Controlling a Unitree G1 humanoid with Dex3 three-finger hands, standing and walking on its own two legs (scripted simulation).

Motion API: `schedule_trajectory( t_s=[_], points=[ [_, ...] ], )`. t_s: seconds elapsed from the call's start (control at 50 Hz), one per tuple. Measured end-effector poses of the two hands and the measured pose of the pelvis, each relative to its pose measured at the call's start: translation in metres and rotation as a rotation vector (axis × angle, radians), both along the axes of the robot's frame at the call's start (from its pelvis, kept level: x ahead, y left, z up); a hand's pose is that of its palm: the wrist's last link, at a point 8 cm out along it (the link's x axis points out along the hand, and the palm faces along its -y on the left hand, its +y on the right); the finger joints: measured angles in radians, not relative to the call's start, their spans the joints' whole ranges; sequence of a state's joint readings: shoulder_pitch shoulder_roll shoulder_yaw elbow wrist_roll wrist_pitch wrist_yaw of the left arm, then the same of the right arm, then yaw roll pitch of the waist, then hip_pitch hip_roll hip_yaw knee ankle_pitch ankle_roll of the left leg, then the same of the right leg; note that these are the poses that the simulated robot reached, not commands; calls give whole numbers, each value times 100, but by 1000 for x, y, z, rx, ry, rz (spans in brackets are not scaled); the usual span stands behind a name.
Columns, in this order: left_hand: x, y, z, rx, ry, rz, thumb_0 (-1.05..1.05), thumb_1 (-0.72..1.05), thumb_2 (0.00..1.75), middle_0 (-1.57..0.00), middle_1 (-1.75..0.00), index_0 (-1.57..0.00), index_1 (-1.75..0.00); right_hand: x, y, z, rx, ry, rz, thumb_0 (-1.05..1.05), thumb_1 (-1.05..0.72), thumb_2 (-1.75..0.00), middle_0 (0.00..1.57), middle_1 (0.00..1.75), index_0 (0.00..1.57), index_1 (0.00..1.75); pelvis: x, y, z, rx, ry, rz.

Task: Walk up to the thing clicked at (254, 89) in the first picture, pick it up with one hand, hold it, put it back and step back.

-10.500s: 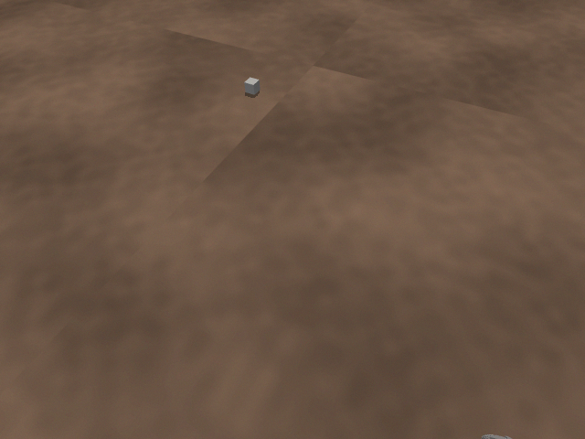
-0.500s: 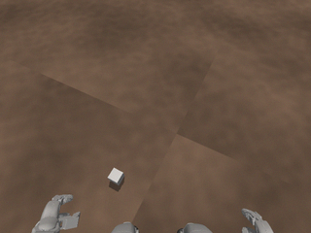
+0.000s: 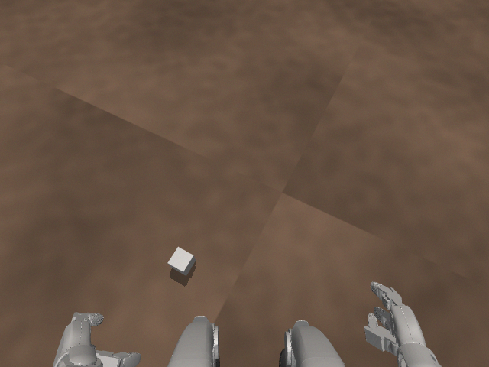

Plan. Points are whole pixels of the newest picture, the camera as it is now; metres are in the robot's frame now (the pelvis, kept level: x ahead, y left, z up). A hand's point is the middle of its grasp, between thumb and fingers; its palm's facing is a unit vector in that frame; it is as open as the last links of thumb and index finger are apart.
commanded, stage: rise first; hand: left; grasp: from above
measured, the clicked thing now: (182, 261) +0.43 +0.24 -0.67
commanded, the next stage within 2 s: none
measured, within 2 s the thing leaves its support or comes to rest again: neither
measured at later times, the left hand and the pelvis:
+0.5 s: hand (127, 318) +0.21 +0.29 -0.30, palm faces -0.20 -0.44 -0.87, open 14.1 cm; pelvis -0.05 -0.01 -0.13, yaw -1 degrees
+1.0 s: hand (155, 278) +0.33 +0.28 -0.45, palm faces -0.10 -0.44 -0.89, open 13.6 cm; pelvis -0.10 +0.00 -0.31, yaw -6 degrees
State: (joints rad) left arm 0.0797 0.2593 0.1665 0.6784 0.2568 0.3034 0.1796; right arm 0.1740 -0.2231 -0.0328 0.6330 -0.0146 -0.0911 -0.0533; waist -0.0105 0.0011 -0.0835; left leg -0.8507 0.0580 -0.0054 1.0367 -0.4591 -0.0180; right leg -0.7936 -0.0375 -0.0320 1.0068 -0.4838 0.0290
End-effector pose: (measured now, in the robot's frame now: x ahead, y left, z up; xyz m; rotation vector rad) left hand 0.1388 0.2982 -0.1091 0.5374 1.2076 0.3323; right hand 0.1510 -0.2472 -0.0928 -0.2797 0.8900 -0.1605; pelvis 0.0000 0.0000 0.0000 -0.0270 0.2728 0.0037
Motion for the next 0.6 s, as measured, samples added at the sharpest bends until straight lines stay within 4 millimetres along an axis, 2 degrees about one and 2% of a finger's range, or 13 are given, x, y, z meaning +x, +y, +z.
schedule_trajectory(
  t_s=[0.18, 0.28, 0.36, 0.46, 0.6],
  points=[
    [-6, 1, -18, 88, 34, -17, 0, -46, 97, -17, -95, -12, -99, 11, 9, -20, 3, -24, 19, 1, -81, -87, 20, 30, 21, 30, -5, -1, -19, -8, 47, 8],
    [1, 6, -44, 183, 71, -68, 0, -46, 97, -17, -92, -13, -97, 6, 7, -43, -8, -13, 40, 1, -82, -87, 20, 30, 21, 30, -11, -2, -41, -10, 97, 9],
    [20, 8, -77, 291, 77, -123, 0, -48, 98, -18, -90, -12, -96, -5, 0, -78, -27, 22, 62, 1, -83, -87, 20, 30, 21, 30, -22, -3, -71, -11, 156, 5],
    [56, 4, -121, 445, 57, -191, 0, -51, 100, -16, -92, -12, -97, -26, -10, -129, -41, 85, 81, 1, -86, -88, 20, 30, 21, 30, -39, -5, -117, -17, 231, -5],
    [108, -10, -175, 581, 11, -182, 0, -55, 102, -13, -99, -10, -103, -73, -21, -198, -33, 184, 100, 1, -90, -89, 20, 30, 21, 30, -65, -8, -178, -27, 296, -27]
  ],
)
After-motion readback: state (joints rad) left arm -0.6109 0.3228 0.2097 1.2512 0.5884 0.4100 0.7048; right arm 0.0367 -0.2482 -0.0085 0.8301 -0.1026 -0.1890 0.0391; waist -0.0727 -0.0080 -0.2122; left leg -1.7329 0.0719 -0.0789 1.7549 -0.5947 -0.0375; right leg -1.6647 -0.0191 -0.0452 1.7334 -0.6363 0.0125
